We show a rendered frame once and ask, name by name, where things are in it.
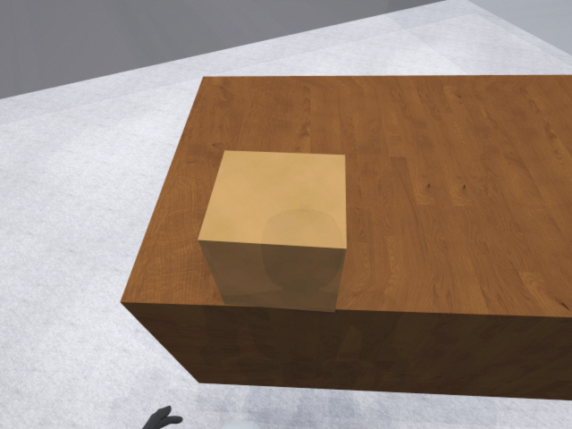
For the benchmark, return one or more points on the carton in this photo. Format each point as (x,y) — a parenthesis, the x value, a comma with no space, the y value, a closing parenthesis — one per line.
(274,233)

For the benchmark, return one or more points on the robot left hand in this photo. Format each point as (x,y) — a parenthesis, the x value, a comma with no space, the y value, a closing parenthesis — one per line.
(161,419)

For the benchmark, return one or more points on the pedestal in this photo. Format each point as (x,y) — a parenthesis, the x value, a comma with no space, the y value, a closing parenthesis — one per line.
(457,278)

